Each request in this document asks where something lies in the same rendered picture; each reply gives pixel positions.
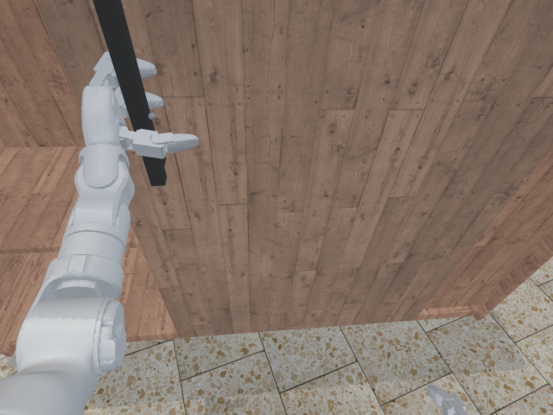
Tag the robot right hand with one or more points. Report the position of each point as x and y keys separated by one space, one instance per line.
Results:
x=450 y=404

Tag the left robot forearm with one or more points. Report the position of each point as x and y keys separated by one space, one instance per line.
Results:
x=93 y=245

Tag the wardrobe door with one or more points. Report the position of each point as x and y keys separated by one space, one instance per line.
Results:
x=525 y=221
x=351 y=152

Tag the handle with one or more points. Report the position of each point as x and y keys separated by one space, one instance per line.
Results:
x=117 y=37

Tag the robot left upper arm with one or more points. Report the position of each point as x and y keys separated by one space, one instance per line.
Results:
x=67 y=345

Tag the robot left hand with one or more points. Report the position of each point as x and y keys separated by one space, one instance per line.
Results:
x=103 y=111

